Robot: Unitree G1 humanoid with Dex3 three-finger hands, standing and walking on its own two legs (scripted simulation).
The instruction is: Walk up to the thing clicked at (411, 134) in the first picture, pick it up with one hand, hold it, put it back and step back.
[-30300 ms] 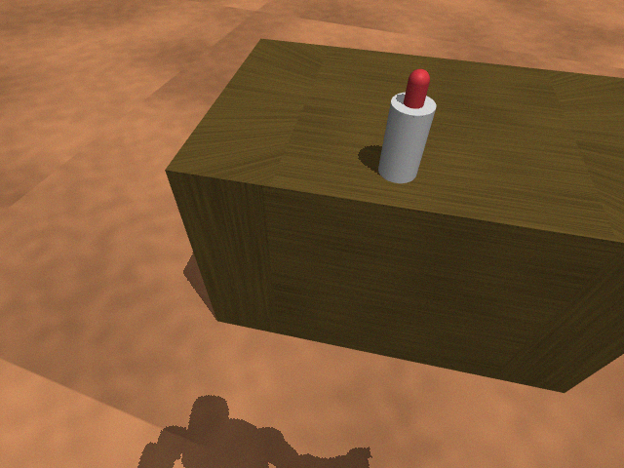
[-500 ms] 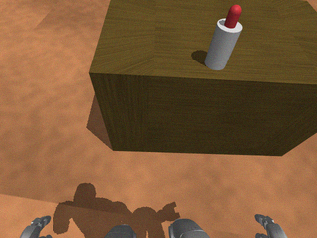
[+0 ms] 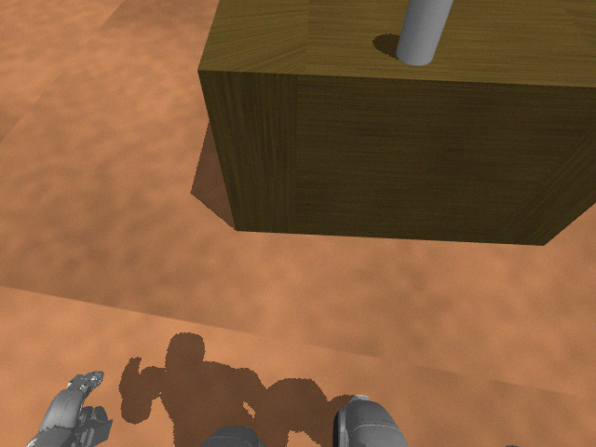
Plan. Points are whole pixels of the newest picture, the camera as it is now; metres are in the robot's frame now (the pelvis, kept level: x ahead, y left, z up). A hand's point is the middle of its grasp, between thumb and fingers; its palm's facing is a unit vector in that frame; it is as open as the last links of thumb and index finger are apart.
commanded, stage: step back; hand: right
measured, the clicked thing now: (430, 3) +0.93 -0.26 +0.07
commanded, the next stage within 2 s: stand in 1.46 s
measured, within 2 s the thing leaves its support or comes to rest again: neither
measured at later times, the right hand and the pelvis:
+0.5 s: hand out of the picture -0.07 -0.28 -0.13, palm faces +0.02 +0.92 -0.38, open 7.4 cm; pelvis -0.16 -0.01 +0.01, yaw -4 degrees
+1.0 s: hand out of the picture -0.12 -0.27 -0.13, palm faces -0.01 +0.93 -0.36, open 7.4 cm; pelvis -0.18 -0.01 +0.02, yaw -2 degrees
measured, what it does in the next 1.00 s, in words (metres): walks backwards: right foot, then left foot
